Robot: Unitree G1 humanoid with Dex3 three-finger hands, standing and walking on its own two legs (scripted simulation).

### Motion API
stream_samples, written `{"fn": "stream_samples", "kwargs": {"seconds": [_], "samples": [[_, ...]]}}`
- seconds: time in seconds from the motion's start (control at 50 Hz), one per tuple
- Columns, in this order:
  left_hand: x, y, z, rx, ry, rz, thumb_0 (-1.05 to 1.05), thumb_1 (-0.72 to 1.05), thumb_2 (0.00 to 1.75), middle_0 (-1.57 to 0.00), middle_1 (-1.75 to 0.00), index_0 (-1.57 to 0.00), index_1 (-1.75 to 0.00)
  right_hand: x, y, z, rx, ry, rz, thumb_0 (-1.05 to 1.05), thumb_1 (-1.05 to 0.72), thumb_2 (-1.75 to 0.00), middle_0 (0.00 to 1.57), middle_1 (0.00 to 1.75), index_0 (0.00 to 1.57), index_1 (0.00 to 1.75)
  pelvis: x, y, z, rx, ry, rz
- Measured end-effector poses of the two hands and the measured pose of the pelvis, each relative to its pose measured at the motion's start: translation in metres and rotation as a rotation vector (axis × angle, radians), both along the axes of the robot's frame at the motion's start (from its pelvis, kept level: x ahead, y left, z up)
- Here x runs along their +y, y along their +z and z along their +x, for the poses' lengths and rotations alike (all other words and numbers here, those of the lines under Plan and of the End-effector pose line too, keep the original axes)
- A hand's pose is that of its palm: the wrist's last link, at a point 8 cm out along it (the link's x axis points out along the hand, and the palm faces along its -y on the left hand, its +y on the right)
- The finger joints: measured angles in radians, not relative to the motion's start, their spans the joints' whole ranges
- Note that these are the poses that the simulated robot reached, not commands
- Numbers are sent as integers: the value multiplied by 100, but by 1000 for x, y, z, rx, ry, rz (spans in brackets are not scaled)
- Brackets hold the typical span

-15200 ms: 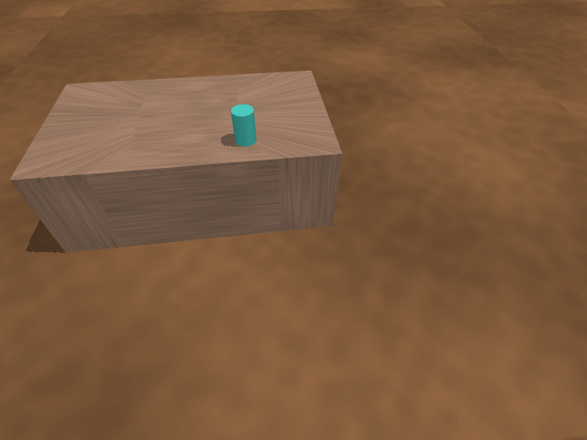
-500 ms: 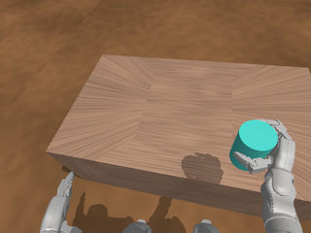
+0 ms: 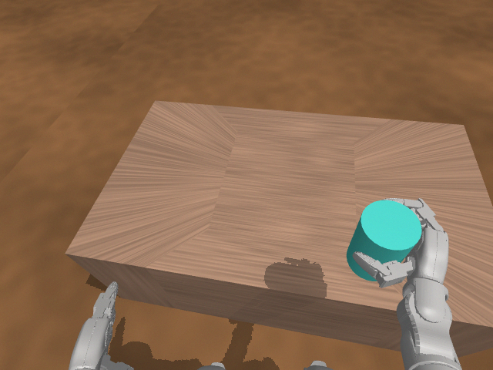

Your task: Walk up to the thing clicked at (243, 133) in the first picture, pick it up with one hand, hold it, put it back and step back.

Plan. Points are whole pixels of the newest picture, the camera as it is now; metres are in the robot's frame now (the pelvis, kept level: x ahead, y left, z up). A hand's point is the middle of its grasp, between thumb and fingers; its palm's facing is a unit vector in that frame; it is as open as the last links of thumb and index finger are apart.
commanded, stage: lift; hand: right
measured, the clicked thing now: (379, 243) +0.35 -0.18 +0.00
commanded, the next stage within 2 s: hold in 0.10 s
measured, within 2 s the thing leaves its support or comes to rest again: neither
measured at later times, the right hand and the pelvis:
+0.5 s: hand (389, 238) +0.33 -0.18 +0.04, palm faces +0.27 +0.96 -0.02, open 11.5 cm; pelvis +0.01 +0.00 +0.01, yaw +0 degrees
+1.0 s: hand (389, 243) +0.32 -0.18 +0.05, palm faces +0.26 +0.97 -0.02, open 11.5 cm; pelvis +0.00 +0.00 +0.02, yaw +0 degrees
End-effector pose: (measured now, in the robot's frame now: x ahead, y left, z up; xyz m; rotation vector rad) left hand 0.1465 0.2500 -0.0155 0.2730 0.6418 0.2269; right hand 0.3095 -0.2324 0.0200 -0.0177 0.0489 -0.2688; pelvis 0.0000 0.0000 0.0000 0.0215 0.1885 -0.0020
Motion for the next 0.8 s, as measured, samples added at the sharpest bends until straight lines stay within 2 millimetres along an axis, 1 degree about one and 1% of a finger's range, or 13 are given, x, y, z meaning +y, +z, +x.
{"fn": "stream_samples", "kwargs": {"seconds": [0.2, 0.36, 0.6, 0.7, 0.8], "samples": [[4, -3, 0, 18, 17, -8, -1, -53, 5, -5, -5, -5, -6, 2, 11, -3, -4, -7, -1, 0, 61, -110, 60, 101, 66, 104, 0, 5, 3, -13, 2, -5], [3, -4, 5, 23, 21, -23, -1, -53, 5, -5, -5, -5, -6, 5, 17, -5, -2, 0, -1, 0, 61, -110, 60, 102, 66, 104, 0, 10, 6, -27, 2, -8], [5, -1, 8, 17, 34, -29, -1, -52, 5, -5, -6, -5, -6, 6, 28, -11, -7, 0, -4, 0, 61, -111, 60, 102, 65, 104, 0, 16, 7, -53, 0, -10], [2, -2, 7, 17, 34, -43, -1, -52, 6, -5, -6, -5, -6, 7, 32, -11, -7, 4, -3, 0, 61, -111, 60, 102, 65, 104, 0, 17, 6, -62, -2, -10], [4, -2, 3, 20, 42, -41, -1, -52, 5, -5, -6, -6, -6, 7, 31, -13, 0, 0, 3, 0, 61, -111, 60, 102, 65, 104, -1, 19, 4, -67, 0, -11]]}}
